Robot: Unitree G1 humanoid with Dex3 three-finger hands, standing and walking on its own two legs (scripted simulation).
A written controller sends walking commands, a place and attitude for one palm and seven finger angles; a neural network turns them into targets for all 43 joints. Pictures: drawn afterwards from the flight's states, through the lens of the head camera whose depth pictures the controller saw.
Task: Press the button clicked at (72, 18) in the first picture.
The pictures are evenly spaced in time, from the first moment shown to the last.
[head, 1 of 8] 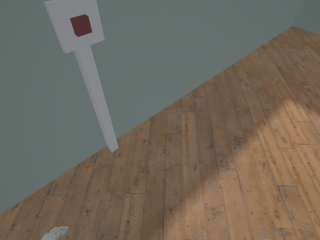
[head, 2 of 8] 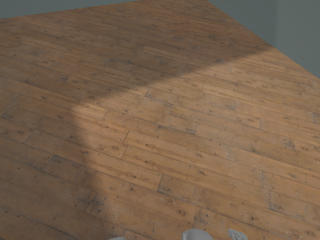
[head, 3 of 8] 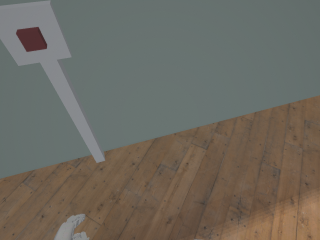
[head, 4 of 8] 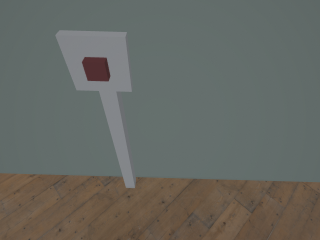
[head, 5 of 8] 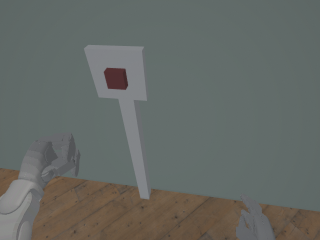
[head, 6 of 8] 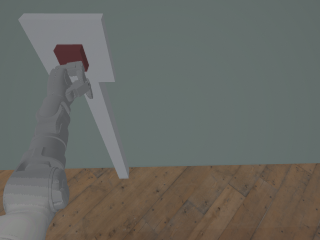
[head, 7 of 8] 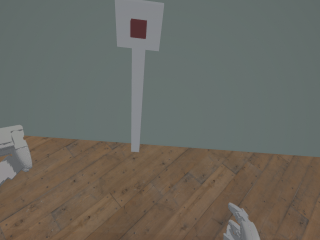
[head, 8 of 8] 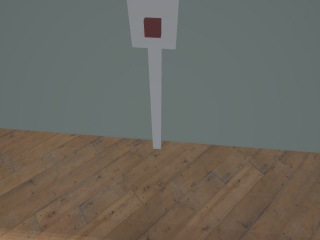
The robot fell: no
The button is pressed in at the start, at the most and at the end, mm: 0 11 0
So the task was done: yes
